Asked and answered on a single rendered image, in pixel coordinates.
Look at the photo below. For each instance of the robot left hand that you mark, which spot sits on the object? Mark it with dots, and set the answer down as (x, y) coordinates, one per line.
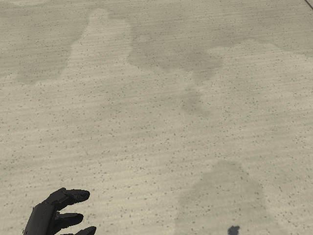
(46, 218)

